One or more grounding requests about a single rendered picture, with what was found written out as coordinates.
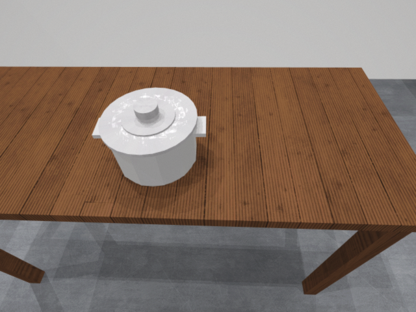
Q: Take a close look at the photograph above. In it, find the table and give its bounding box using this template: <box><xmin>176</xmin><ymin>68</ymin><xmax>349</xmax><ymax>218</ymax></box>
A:
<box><xmin>0</xmin><ymin>66</ymin><xmax>416</xmax><ymax>295</ymax></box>

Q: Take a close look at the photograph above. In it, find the pot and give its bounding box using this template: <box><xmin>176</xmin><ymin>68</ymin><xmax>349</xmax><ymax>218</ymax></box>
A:
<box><xmin>92</xmin><ymin>116</ymin><xmax>206</xmax><ymax>187</ymax></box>

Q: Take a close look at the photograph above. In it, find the knob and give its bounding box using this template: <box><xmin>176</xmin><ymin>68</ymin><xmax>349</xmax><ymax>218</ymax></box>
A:
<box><xmin>133</xmin><ymin>97</ymin><xmax>159</xmax><ymax>120</ymax></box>

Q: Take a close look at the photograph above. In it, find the lid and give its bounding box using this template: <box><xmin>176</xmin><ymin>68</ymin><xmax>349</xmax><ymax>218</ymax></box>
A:
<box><xmin>98</xmin><ymin>88</ymin><xmax>198</xmax><ymax>158</ymax></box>

